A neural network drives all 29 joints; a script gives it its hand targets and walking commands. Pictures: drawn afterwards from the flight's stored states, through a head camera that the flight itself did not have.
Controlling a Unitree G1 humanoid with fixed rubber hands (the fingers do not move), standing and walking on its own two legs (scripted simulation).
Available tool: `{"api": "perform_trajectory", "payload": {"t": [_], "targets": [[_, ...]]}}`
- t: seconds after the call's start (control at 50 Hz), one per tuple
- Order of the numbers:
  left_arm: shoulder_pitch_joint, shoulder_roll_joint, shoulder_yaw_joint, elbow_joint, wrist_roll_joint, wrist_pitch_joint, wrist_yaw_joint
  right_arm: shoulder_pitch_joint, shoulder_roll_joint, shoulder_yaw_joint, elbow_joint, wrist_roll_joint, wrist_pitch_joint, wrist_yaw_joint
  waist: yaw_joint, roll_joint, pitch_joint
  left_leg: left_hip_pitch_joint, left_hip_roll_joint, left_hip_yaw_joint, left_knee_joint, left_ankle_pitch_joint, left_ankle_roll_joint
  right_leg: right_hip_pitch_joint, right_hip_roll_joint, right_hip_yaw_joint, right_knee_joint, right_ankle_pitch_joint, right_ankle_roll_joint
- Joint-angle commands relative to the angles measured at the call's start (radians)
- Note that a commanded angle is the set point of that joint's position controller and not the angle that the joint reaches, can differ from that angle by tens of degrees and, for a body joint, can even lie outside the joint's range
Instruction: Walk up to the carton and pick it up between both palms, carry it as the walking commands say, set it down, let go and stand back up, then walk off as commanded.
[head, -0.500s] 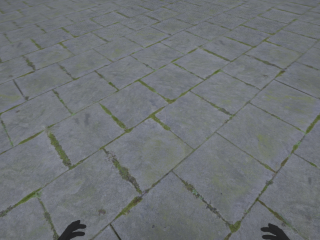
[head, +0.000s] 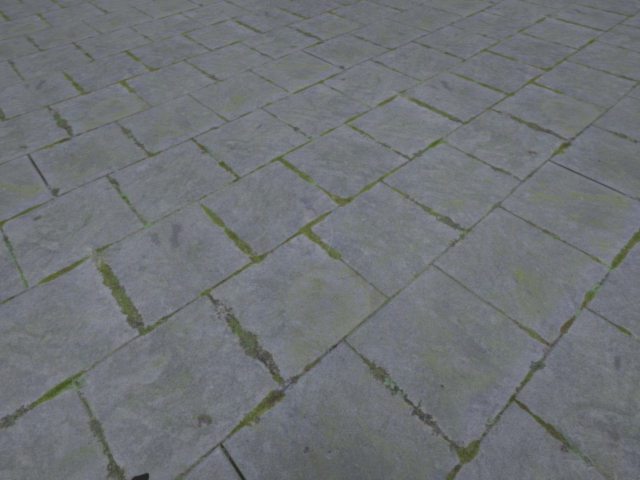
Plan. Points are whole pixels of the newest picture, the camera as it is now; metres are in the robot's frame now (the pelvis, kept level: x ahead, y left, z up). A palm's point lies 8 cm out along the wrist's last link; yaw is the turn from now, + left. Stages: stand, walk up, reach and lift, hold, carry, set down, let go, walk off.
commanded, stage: stand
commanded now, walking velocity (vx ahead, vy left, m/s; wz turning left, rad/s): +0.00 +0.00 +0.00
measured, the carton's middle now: out of the picture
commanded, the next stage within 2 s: walk up in 0.72 s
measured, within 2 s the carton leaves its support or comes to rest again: neither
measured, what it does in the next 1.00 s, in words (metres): stands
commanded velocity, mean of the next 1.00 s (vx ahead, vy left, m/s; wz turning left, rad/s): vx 0.00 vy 0.00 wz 0.00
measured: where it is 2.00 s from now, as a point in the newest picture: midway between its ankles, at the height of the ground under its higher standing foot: (223, 460)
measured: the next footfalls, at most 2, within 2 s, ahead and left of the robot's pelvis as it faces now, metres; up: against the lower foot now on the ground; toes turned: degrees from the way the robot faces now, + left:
left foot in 1.20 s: +0.07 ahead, +0.24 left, +0.00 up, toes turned +25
right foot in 1.38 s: +0.19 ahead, +0.03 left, +0.00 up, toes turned +20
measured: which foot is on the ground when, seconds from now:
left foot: down 0.00-0.94, up 0.96-1.00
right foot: down 0.00-1.00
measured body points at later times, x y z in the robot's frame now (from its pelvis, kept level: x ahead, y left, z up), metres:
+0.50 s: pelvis +0.00 +0.00 +0.02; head +0.01 +0.00 +0.47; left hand +0.09 +0.30 -0.10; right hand +0.11 -0.30 -0.10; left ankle +0.01 +0.12 -0.72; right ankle +0.01 -0.12 -0.72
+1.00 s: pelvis +0.00 +0.01 +0.02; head +0.01 +0.01 +0.47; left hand +0.09 +0.33 -0.09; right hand +0.11 -0.31 -0.09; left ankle +0.01 +0.12 -0.70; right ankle +0.01 -0.12 -0.72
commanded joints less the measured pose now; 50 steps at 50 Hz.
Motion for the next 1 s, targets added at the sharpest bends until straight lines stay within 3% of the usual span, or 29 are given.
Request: {"api": "perform_trajectory", "payload": {"t": [0.0,0.02,0.08,0.18,0.24,0.26,0.28,0.3,0.32,0.38,0.4,0.42,0.46,0.5,0.58,0.62,0.64,0.68,0.7,0.74,0.76,0.82,0.84,0.88,0.9,0.92,0.94,0.96,0.98], "targets": [[-0.032,0.202,0.054,-0.039,-0.001,-0.021,0.008,-0.065,-0.203,-0.059,-0.066,0.01,-0.019,-0.01,0.007,-0.002,-0.12,0.016,0.092,-0.097,-0.175,0.204,0.076,0.061,-0.081,0.097,-0.164,0.189,-0.067],[-0.03,0.2,0.049,-0.024,0.005,-0.019,0.006,-0.044,-0.203,-0.056,-0.035,0.008,-0.021,-0.011,0.006,-0.029,-0.116,0.043,0.083,-0.094,-0.176,0.237,0.072,0.069,-0.081,0.1,-0.201,0.213,-0.071],[-0.042,0.214,0.055,-0.011,-0.004,-0.014,0.008,-0.057,-0.218,-0.05,-0.024,0.001,-0.019,-0.01,0.003,0.043,-0.121,0.08,0.097,-0.095,-0.217,0.228,0.078,0.044,-0.073,0.1,-0.2,0.197,-0.06],[-0.07,0.181,0.032,0.024,-0.005,-0.012,0.004,-0.088,-0.203,-0.045,-0.004,0.005,-0.018,-0.017,0.003,0.006,-0.059,0.036,0.092,-0.115,-0.294,0.121,0.07,0.068,-0.082,0.102,-0.276,0.099,-0.061],[-0.069,0.197,0.034,0.043,-0.007,-0.01,0.004,-0.087,-0.21,-0.047,0.037,0.002,-0.018,-0.01,0.0,-0.015,-0.064,0.088,0.108,-0.106,-0.308,0.186,0.056,0.082,-0.081,0.1,-0.294,0.18,-0.052],[-0.056,0.207,0.04,0.044,-0.004,-0.014,0.002,-0.102,-0.212,-0.045,0.031,0.008,-0.017,-0.008,0.001,0.034,-0.089,0.104,0.097,-0.109,-0.313,0.204,0.057,0.088,-0.078,0.104,-0.297,0.212,-0.055],[-0.058,0.207,0.037,0.049,-0.01,-0.014,0.002,-0.089,-0.206,-0.041,0.046,0.004,-0.02,-0.007,0.001,0.003,-0.112,0.114,0.102,-0.115,-0.316,0.224,0.057,0.116,-0.081,0.094,-0.287,0.196,-0.05],[-0.057,0.194,0.025,0.058,-0.005,-0.018,0.0,-0.098,-0.233,-0.051,0.043,0.005,-0.021,-0.008,-0.012,0.058,-0.134,0.138,0.098,-0.088,-0.33,0.228,0.055,0.098,-0.093,0.1,-0.286,0.22,-0.054],[-0.06,0.2,0.032,0.061,-0.002,-0.015,0.001,-0.082,-0.206,-0.041,0.049,0.006,-0.018,-0.007,-0.005,0.003,-0.108,0.13,0.104,-0.107,-0.326,0.22,0.053,0.117,-0.088,0.099,-0.302,0.203,-0.048],[-0.067,0.217,0.031,0.078,-0.009,-0.014,0.003,-0.101,-0.22,-0.04,0.06,0.007,-0.018,-0.006,-0.01,0.04,-0.095,0.12,0.102,-0.088,-0.34,0.256,0.049,0.123,-0.08,0.08,-0.322,0.211,-0.04],[-0.063,0.2,0.023,0.078,-0.003,-0.018,0.002,-0.081,-0.206,-0.034,0.083,0.011,-0.02,-0.007,-0.004,-0.012,-0.101,0.129,0.101,-0.094,-0.336,0.275,0.042,0.138,-0.094,0.093,-0.331,0.258,-0.04],[-0.058,0.208,0.024,0.086,-0.012,-0.023,-0.002,-0.088,-0.21,-0.034,0.084,0.004,-0.024,-0.01,0.001,0.011,-0.091,0.132,0.103,-0.089,-0.338,0.327,0.045,0.13,-0.103,0.094,-0.315,0.288,-0.045],[-0.069,0.203,0.025,0.073,-0.009,-0.024,0.0,-0.08,-0.208,-0.037,0.081,0.011,-0.019,-0.006,-0.011,-0.047,-0.152,0.187,0.104,-0.09,-0.327,0.377,0.046,0.153,-0.103,0.083,-0.314,0.351,-0.033],[-0.065,0.212,0.016,0.091,-0.014,-0.02,0.002,-0.111,-0.215,-0.044,0.084,0.008,-0.019,-0.009,0.0,0.014,-0.116,0.182,0.095,-0.08,-0.351,0.313,0.045,0.13,-0.105,0.092,-0.343,0.278,-0.04],[-0.091,0.223,0.022,0.097,-0.011,-0.017,0.003,-0.097,-0.184,-0.035,0.11,0.013,-0.011,-0.013,-0.015,-0.03,-0.095,0.163,0.102,-0.085,-0.362,0.278,0.053,0.147,-0.105,0.099,-0.386,0.218,-0.033],[-0.109,0.192,0.012,0.101,-0.003,-0.012,0.005,-0.115,-0.187,-0.037,0.109,0.015,-0.009,-0.014,-0.021,-0.011,-0.089,0.16,0.109,-0.09,-0.381,0.236,0.041,0.136,-0.109,0.091,-0.401,0.223,-0.032],[-0.079,0.185,0.012,0.102,-0.007,-0.017,0.006,-0.108,-0.211,-0.042,0.111,0.012,-0.013,-0.014,-0.002,0.024,-0.083,0.141,0.112,-0.103,-0.401,0.242,0.039,0.16,-0.112,0.088,-0.388,0.24,-0.031],[-0.087,0.201,0.019,0.106,-0.007,-0.017,0.006,-0.105,-0.206,-0.043,0.12,0.006,-0.01,-0.01,-0.003,-0.026,-0.091,0.143,0.097,-0.085,-0.405,0.25,0.029,0.164,-0.109,0.085,-0.387,0.225,-0.033],[-0.074,0.195,0.013,0.104,-0.003,-0.016,0.004,-0.107,-0.207,-0.043,0.121,0.007,-0.011,-0.011,-0.003,0.026,-0.079,0.158,0.106,-0.089,-0.403,0.231,0.033,0.147,-0.119,0.093,-0.402,0.218,-0.038],[-0.104,0.221,0.028,0.111,0.005,-0.015,0.007,-0.102,-0.203,-0.04,0.124,0.015,-0.014,-0.01,-0.012,-0.03,-0.087,0.165,0.11,-0.089,-0.41,0.261,0.031,0.136,-0.111,0.08,-0.4,0.225,-0.038],[-0.092,0.192,0.021,0.105,-0.006,-0.017,0.006,-0.089,-0.192,-0.031,0.139,0.002,-0.016,-0.011,-0.002,0.019,-0.069,0.145,0.1,-0.09,-0.412,0.258,0.044,0.162,-0.109,0.096,-0.408,0.218,-0.037],[-0.091,0.216,0.032,0.106,-0.016,-0.016,0.006,-0.085,-0.211,-0.046,0.118,0.008,-0.012,-0.008,-0.008,0.006,-0.096,0.173,0.102,-0.069,-0.415,0.312,0.026,0.179,-0.114,0.088,-0.384,0.29,-0.027],[-0.074,0.186,0.029,0.107,-0.018,-0.016,0.003,-0.088,-0.227,-0.047,0.126,0.004,-0.016,-0.01,0.004,0.048,-0.116,0.166,0.108,-0.072,-0.4,0.335,0.032,0.19,-0.119,0.093,-0.388,0.284,-0.036],[-0.08,0.198,0.025,0.106,-0.005,-0.019,0.0,-0.099,-0.211,-0.042,0.129,0.007,-0.015,-0.01,0.009,-0.033,-0.117,0.203,0.12,-0.094,-0.403,0.328,0.037,0.163,-0.109,0.084,-0.391,0.281,-0.029],[-0.011,0.37,0.128,0.055,0.002,-0.035,0.0,-0.148,-0.333,-0.119,-0.025,-0.04,0.019,0.05,0.035,-0.03,-0.12,-0.152,0.082,-0.245,-0.287,-0.064,0.119,0.342,-0.127,0.082,-0.301,-0.065,-0.101],[0.039,0.407,0.15,0.066,0.007,-0.048,0.006,-0.203,-0.317,-0.125,-0.055,-0.053,0.036,0.109,0.071,-0.129,-0.084,-0.317,0.069,-0.155,-0.084,-0.05,0.1,0.38,-0.303,0.21,-0.403,-0.23,-0.15],[0.043,0.434,0.156,0.035,0.016,-0.063,0.015,-0.258,-0.295,-0.124,-0.11,-0.06,0.045,0.132,0.094,-0.158,-0.102,-0.38,0.085,-0.063,0.115,-0.003,0.051,0.327,-0.485,0.328,-0.538,-0.283,-0.235],[0.014,0.405,0.153,-0.008,0.019,-0.074,0.018,-0.238,-0.291,-0.14,-0.138,-0.064,0.047,0.141,0.077,-0.099,-0.106,-0.415,0.154,-0.072,0.197,-0.016,0.019,0.308,-0.533,0.322,-0.543,-0.196,-0.257],[-0.011,0.384,0.149,-0.039,0.021,-0.089,0.021,-0.194,-0.29,-0.147,-0.14,-0.055,0.049,0.159,0.04,-0.082,-0.097,-0.4,0.169,-0.085,0.229,-0.005,0.015,0.252,-0.523,0.258,-0.55,-0.184,-0.236]]}}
